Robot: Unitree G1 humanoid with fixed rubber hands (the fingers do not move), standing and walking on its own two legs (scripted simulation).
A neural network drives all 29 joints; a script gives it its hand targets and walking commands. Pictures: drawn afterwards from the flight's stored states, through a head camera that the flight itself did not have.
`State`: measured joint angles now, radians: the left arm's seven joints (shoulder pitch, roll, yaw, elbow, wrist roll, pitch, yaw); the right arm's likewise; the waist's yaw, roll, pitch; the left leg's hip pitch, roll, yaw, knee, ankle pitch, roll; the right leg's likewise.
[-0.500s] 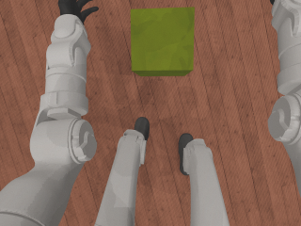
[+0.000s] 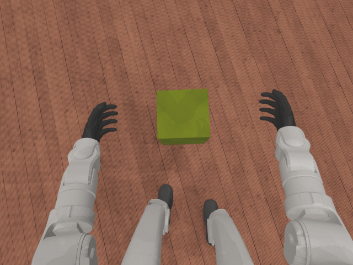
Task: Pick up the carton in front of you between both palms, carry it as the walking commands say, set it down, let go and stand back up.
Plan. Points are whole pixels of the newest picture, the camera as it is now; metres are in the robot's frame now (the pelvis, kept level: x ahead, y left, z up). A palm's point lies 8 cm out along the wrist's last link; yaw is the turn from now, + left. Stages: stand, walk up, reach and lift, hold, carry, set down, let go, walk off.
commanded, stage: let go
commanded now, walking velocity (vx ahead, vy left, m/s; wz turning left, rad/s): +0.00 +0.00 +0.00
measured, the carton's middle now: (183, 119) +0.51 +0.04 -0.59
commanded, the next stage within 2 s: stand in 1.00 s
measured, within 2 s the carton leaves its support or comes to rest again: neither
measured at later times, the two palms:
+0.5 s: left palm (60, 217) +0.20 +0.24 -0.01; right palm (327, 204) +0.25 -0.22 -0.02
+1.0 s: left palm (60, 213) +0.21 +0.23 -0.01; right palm (339, 223) +0.22 -0.24 -0.01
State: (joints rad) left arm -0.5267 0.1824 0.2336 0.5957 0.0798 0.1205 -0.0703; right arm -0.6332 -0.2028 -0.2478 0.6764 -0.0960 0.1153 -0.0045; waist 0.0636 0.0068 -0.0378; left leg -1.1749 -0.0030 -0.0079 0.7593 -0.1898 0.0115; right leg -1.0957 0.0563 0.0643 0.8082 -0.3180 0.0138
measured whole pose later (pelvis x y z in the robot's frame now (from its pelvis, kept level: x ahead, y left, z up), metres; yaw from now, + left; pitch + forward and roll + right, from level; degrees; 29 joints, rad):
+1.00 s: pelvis +0.06 -0.01 +0.06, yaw +2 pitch -4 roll +1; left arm 0.22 0.23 0.03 0.38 0.02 0.21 -0.03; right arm 0.23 -0.21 -0.03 0.46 0.00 0.10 0.04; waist 0.01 -0.02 0.08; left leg -0.16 -0.03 -0.03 0.46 -0.24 0.00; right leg -0.06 0.02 0.05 0.48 -0.35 -0.01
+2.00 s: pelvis +0.06 +0.01 +0.06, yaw +1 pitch -2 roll +0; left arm 0.19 0.37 0.01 0.89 0.03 0.00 0.02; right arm 0.13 -0.36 -0.02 0.94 -0.02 -0.01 -0.02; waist 0.00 -0.03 0.02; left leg -0.18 -0.03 0.00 0.43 -0.22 0.03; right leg -0.06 0.01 0.08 0.38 -0.29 0.01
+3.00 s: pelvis +0.05 +0.01 +0.06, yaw +1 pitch -2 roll +0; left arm 0.15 0.40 0.00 1.02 0.02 -0.01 0.01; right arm 0.10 -0.39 0.00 1.06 -0.01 -0.02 -0.01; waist 0.00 -0.02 0.03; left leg -0.16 -0.03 -0.01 0.36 -0.16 0.03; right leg -0.04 0.01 0.07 0.32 -0.24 0.01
